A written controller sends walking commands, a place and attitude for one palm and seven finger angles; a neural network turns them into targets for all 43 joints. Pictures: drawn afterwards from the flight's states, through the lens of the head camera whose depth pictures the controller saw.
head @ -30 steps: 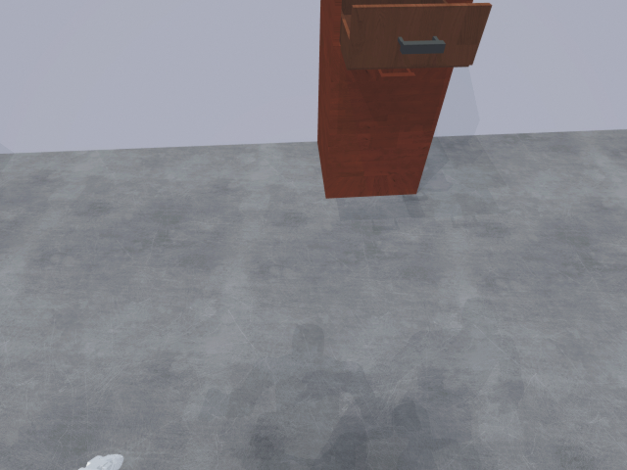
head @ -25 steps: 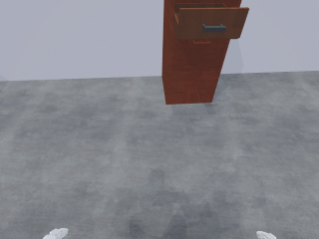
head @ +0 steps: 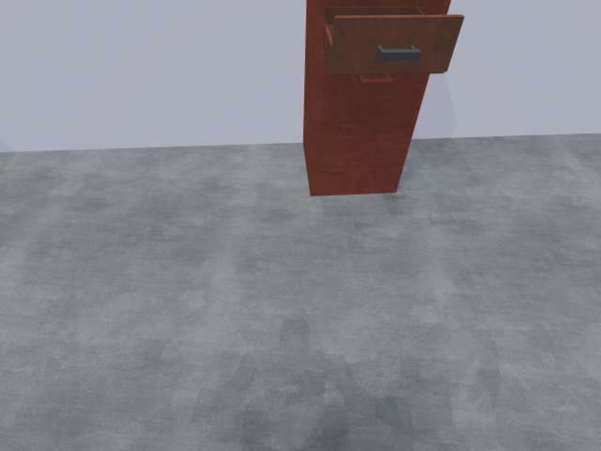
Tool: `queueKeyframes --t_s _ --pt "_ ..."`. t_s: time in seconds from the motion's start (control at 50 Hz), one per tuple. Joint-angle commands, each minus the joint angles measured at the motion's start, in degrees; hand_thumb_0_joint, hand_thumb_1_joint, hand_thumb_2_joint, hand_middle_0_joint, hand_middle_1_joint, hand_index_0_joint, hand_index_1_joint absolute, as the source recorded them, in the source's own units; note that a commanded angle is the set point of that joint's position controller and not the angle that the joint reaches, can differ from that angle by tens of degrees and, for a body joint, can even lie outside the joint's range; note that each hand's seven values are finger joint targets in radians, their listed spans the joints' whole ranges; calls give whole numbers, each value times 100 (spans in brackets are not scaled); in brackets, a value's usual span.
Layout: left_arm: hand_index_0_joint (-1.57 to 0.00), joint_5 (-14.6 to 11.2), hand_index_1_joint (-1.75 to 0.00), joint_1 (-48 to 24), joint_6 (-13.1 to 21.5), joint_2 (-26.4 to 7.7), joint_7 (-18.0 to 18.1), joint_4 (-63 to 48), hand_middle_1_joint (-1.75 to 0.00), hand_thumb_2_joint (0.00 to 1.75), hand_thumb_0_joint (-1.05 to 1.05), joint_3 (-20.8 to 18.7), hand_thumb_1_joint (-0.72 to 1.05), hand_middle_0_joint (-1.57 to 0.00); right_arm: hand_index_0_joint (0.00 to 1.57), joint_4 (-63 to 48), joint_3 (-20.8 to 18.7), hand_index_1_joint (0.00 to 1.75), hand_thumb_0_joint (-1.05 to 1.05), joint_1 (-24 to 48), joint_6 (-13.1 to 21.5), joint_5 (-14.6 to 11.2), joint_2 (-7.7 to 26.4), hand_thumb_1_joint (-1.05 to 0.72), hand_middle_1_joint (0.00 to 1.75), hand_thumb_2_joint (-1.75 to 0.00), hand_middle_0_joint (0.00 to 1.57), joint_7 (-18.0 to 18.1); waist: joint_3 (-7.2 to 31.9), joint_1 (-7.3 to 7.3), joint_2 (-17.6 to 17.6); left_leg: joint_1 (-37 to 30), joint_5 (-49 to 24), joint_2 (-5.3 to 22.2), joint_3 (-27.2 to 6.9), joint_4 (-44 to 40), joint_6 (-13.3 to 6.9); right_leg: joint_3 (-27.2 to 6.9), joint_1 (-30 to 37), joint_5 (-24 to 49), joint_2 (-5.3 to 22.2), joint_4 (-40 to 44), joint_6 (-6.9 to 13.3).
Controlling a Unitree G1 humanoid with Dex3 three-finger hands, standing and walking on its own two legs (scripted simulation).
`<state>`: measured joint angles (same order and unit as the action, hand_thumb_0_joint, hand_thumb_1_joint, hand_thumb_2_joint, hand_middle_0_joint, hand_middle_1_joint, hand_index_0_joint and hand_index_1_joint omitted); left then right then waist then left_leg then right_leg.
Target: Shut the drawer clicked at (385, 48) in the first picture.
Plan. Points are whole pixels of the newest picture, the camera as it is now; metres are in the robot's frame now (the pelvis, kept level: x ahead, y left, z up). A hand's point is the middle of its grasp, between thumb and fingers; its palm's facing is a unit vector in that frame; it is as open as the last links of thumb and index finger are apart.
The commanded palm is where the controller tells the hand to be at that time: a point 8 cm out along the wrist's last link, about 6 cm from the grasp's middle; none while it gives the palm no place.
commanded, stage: stand and wait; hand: left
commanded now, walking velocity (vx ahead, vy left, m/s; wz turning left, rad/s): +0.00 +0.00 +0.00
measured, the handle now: (397, 51) +1.20 -0.22 +0.02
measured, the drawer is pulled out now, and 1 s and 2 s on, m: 0.17 0.17 0.17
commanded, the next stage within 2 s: look at it before walking up in 0.36 s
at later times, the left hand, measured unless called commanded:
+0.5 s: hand out of the picture +0.07 +0.24 -0.15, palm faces -0.03 -0.94 -0.33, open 7.4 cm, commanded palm none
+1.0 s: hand out of the picture +0.05 +0.24 -0.16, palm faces -0.03 -0.94 -0.33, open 7.4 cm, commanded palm none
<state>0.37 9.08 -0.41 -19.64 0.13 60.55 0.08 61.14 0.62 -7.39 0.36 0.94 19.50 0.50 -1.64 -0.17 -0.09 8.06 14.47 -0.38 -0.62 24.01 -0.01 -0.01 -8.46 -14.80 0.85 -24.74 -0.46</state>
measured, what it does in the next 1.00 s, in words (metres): stands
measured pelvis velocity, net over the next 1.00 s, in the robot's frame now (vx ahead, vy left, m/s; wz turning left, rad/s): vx -0.02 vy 0.00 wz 0.00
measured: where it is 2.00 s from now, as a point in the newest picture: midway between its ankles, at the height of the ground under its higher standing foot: outside the picture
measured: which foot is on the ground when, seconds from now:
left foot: down 0.00-1.00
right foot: down 0.00-1.00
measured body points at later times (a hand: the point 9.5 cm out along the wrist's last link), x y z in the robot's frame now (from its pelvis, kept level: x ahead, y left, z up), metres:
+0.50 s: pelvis -0.02 -0.01 +0.00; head -0.02 -0.01 +0.45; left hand +0.07 +0.29 -0.13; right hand +0.06 -0.30 -0.13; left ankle -0.02 +0.12 -0.74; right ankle -0.02 -0.12 -0.74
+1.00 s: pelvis -0.02 +0.00 +0.00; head -0.01 +0.00 +0.45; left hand +0.05 +0.29 -0.13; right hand +0.06 -0.30 -0.13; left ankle -0.02 +0.12 -0.74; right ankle -0.02 -0.12 -0.74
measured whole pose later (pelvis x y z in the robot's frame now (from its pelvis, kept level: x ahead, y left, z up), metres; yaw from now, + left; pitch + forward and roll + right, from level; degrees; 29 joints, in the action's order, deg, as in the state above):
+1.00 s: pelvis -0.02 +0.00 +0.00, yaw +0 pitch -2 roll +0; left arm 0.5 8.6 0.2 -19.5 -0.1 62.6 0.3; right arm 63.8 0.7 -7.1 0.8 0.7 19.0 0.1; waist -1.8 -0.2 -0.4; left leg 7.9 11.5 0.1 -0.5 20.9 0.4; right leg -0.1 -8.2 -11.6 0.4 -21.4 -0.2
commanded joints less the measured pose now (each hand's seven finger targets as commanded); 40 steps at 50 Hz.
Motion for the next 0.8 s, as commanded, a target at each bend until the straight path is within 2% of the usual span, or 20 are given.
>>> queueKeyframes --t_s 0.0,0.12,0.18,0.42,0.78 --pt "-20 18 -30 -314 151 -1150 64 -379 -30 90 0 -234 90 -20 20 -358 -254 30 0 344 176 -43 1121 -90 30 -90 20 66 361 -19 -82 39 -1203 670 -505 -423 -208 -510 127 1142 602 400 237" --pt "-20 16 -30 -324 166 -1167 55 -300 -30 90 0 -219 90 -20 20 -238 -247 30 0 289 176 -43 1125 -90 30 -90 20 49 353 -12 -88 41 -967 667 -516 -507 -183 -565 78 884 613 515 241" --pt "-20 19 -30 -326 175 -1168 57 -279 -30 90 0 -221 90 -20 20 -206 -244 30 0 268 180 -47 1116 -90 30 -90 20 46 416 -8 -107 3 -1069 678 -527 -503 -182 -571 116 998 615 512 251" --pt "-20 29 -30 -347 174 -1134 48 -264 -30 90 0 -215 90 -20 20 -146 -246 30 0 264 183 -42 1102 -90 30 -90 20 38 254 -11 -57 65 -875 681 -533 -593 -155 -617 -28 683 595 651 231" --pt "-20 30 -30 -249 188 -1127 43 -204 -30 90 0 -208 90 -20 20 -99 -247 30 0 257 186 -59 1087 -90 30 -90 20 37 329 -17 -3 -13 -987 709 -553 -620 -152 -609 36 839 589 680 217"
